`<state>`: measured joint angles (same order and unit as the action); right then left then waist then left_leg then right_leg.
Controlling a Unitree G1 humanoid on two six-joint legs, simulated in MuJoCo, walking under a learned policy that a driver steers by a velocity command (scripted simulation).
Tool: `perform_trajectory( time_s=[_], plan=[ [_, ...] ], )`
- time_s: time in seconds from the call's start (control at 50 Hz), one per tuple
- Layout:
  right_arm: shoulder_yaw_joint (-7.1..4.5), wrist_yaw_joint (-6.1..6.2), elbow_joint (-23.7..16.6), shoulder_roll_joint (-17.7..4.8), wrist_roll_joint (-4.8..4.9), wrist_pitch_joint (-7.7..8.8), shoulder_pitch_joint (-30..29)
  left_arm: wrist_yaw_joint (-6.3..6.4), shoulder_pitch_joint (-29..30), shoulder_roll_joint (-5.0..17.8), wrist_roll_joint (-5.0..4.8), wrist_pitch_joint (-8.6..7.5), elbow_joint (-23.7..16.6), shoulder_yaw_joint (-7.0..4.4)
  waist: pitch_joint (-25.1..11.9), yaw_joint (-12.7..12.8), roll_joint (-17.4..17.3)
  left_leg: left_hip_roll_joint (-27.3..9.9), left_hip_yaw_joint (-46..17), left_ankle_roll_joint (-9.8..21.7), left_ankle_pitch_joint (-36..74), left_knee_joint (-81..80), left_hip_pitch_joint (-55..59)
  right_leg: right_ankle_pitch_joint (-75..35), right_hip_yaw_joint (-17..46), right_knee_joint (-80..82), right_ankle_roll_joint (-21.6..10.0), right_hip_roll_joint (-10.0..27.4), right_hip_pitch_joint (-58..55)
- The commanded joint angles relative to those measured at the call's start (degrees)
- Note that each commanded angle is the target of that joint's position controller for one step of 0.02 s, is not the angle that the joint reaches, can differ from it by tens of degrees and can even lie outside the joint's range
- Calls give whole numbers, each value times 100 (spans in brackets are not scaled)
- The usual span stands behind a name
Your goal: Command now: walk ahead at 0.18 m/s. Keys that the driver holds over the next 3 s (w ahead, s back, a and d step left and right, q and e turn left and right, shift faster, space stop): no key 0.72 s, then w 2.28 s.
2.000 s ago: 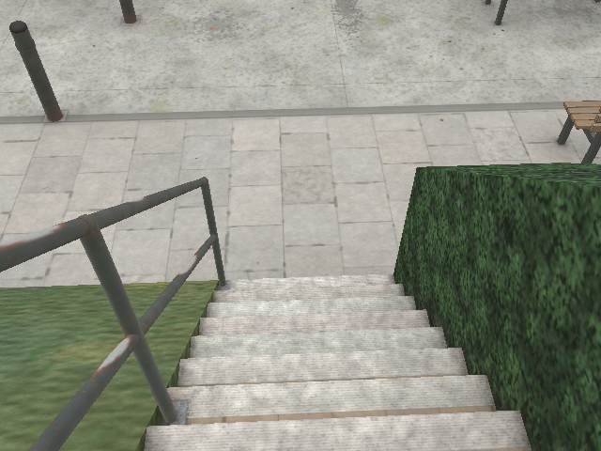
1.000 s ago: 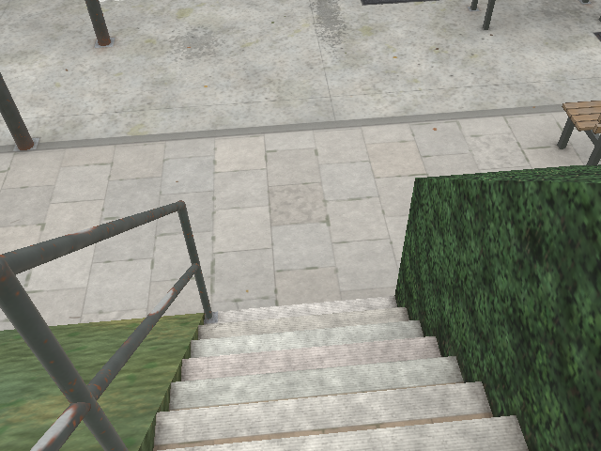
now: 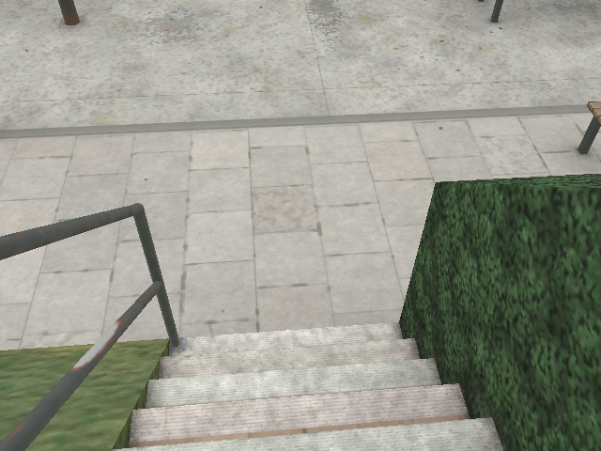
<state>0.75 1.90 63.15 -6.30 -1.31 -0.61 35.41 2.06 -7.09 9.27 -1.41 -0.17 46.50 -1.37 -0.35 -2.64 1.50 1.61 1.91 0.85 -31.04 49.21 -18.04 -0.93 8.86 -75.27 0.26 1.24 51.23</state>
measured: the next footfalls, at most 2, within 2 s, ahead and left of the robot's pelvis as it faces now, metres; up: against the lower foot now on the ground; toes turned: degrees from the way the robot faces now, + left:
right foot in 0.24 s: +0.24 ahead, -0.13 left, -0.21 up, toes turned +0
left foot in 0.70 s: +0.23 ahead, +0.14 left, -0.20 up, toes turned -7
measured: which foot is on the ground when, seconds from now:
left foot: down 0.00-0.24, up 0.26-0.68, down 0.70-1.00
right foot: up 0.00-0.22, down 0.24-1.00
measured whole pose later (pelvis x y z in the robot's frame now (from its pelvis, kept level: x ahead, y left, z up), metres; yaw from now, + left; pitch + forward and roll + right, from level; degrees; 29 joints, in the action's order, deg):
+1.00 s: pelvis +0.21 +0.00 -0.17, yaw -1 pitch +0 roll -1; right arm -1.7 0.3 44.9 -12.8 1.5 -3.5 22.9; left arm 0.2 -18.5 13.2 -1.2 1.8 48.8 -1.3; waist 0.0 -0.5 -0.5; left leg 0.0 -6.2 1.5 -19.8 30.5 -12.1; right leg 21.9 2.4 -30.7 -4.8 -1.1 13.0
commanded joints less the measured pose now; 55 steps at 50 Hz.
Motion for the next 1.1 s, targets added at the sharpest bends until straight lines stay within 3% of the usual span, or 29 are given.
perform_trajectory(
  time_s=[0.02,0.06,0.14,0.18,0.2,0.22,0.24,0.26,0.28,0.3,0.32,0.34,0.36,0.4,0.48,0.54,0.58,0.62,0.66,0.68,0.7,0.72,0.76,0.78,0.8,0.86,0.92,1.04,1.1],
  plan=[
    [-164,294,-693,-970,308,331,-857,-153,-605,495,53,27,-158,-146,177,693,-664,-1165,-1545,824,3636,-596,-915,-2448,19,1338,45,200,-1052],
    [-174,440,-670,-690,483,285,-375,-224,-16,284,55,46,-351,-39,634,322,-325,-837,-1322,761,2097,-207,-466,-2769,-32,3302,145,304,-814],
    [-210,414,-602,-516,239,83,80,-482,578,173,-177,68,-729,-59,924,-558,-713,-764,-1326,962,1719,248,-661,-3174,-380,5471,287,226,-2012],
    [-292,270,-754,-740,239,99,-596,-534,-639,429,65,174,-239,-252,494,70,-867,-851,-1581,1033,2508,955,-1527,-2553,-402,4263,33,111,-3280],
    [-304,323,-894,-747,271,57,-729,-446,-1205,508,-169,132,-110,-304,647,320,-602,-508,-1452,875,2194,1517,-323,-1840,-338,6809,-171,417,-3003],
    [-335,254,-543,-602,201,57,-282,-400,-1801,568,-78,60,315,-401,463,278,-337,-299,-1445,728,2115,2578,-915,-2491,-859,6772,-199,422,-4414],
    [-350,182,-447,-462,231,110,-60,-392,-2719,781,126,1,713,-433,155,494,378,110,-1072,455,1480,3893,-1781,-5107,-782,6146,-281,706,-5736],
    [-344,42,-358,-190,258,188,181,-513,-3355,773,342,10,916,-288,-560,740,1533,1167,-834,-7,-3236,6852,-3710,-8032,-302,4135,-903,1481,-7630],
    [-302,-28,-546,-243,470,159,620,-575,-2617,345,245,27,867,-7,-1167,201,1648,507,-1596,-316,-3082,7107,-3810,-8159,193,3394,-1348,1863,-7416],
    [-271,16,-840,-313,524,39,11,-570,-2088,302,136,84,774,69,-1646,291,1092,231,-1629,-460,-2798,6896,-3663,-5878,473,3770,-1509,1989,-7189],
    [-262,82,-1070,-321,506,-109,-600,-522,-1913,340,107,163,755,99,-1412,354,505,153,-1408,-557,-2546,6698,-3565,-3676,800,4371,-1532,1971,-6446],
    [-233,214,-1257,-300,507,-271,-1097,-497,-1545,593,286,177,588,93,-1071,247,-368,65,-1248,-499,-1422,6670,-3251,-1980,1204,5010,-1794,2069,-5230],
    [-187,289,-1496,-136,477,-446,-1361,-440,-1172,940,360,208,590,54,-681,-58,-224,-93,-1034,-518,-1073,6764,-3094,-679,1858,5556,-2016,2306,-4259],
    [-265,410,-1531,-431,485,-587,-1632,-316,-1225,624,440,223,410,186,63,114,-300,60,-1280,-382,241,6321,-3166,989,1420,5636,-1662,1667,-3162],
    [-216,324,-1743,-155,423,-482,-1692,-42,-1928,57,290,168,678,504,43,168,607,80,-1512,-392,1241,6015,-3593,398,1055,4943,-1282,1140,-3204],
    [-199,286,-2027,-151,368,-519,-2061,68,-2312,185,319,194,661,472,92,325,159,190,-1596,-531,1479,5294,-3695,730,1131,4947,-1438,1101,-3384],
    [-81,182,-2313,28,291,-626,-2351,265,-1706,46,200,311,317,523,199,169,235,-250,-1481,-675,2675,2205,-2912,1599,835,5008,-1133,833,-3227],
    [-77,-9,-2309,-88,332,-589,-2117,202,-1235,227,146,375,105,412,39,81,672,-372,-734,-634,2459,76,-738,2309,414,5544,-922,611,-2536],
    [-138,-122,-1902,-260,221,-500,-1510,-11,-982,820,286,155,49,235,229,-99,1214,-154,-214,-632,3146,1496,1517,2553,378,6312,-1206,790,-682],
    [-126,-122,-1785,-227,127,-467,-1196,-72,-519,530,186,109,17,278,512,-327,1125,-368,-386,-448,2708,727,1280,2153,143,5847,-1136,664,-903],
    [-49,-112,-1967,-88,257,-343,-1391,-62,-941,144,-41,263,188,330,1086,-149,921,-364,-503,-68,1229,-2455,128,1685,38,5698,-868,510,-2548],
    [-81,-119,-1716,-196,145,-297,-1345,-65,-1934,-6,-6,296,469,304,1111,297,482,-412,-525,-60,1519,-2448,323,854,465,5550,-820,629,-2980],
    [-92,-193,-1558,-389,109,-419,-1024,-151,-2286,299,6,290,489,145,512,462,-370,-604,-645,4,1438,-2024,1136,2745,471,5176,-604,329,-2758],
    [-207,-180,-1772,-687,312,-364,-1460,-107,-1795,614,-166,345,201,21,835,491,-765,-468,-1004,251,-222,-2571,-86,3400,-61,5331,-517,28,-3003],
    [-233,-171,-1913,-753,345,-303,-1702,-52,-1431,757,-161,386,152,-36,1014,417,-683,-480,-1214,381,-824,-3075,-651,3485,-296,5052,-432,-76,-3281],
    [-346,-142,-2030,-1082,308,-152,-1916,-91,-1459,417,43,314,87,-17,787,632,-1224,-726,-1723,642,-1627,-3702,-836,2830,-838,4205,-344,-367,-3930],
    [-373,-177,-2184,-1173,302,-209,-1797,-184,-1250,422,-18,170,36,-11,611,435,-1051,-774,-1882,831,-1144,-3507,-181,2739,-983,4468,-567,-412,-3663],
    [-248,-171,-2530,-1128,279,-126,-1598,-263,-1022,593,101,0,-330,51,296,351,-825,-370,-1330,612,586,-2518,-49,2339,-758,4486,-635,-295,-4039],
    [-141,-255,-2805,-969,134,-51,-1480,-322,-1328,1043,47,49,-378,-37,-293,276,378,131,-624,266,2483,-865,-221,203,-213,4000,-934,33,-4287]
  ],
)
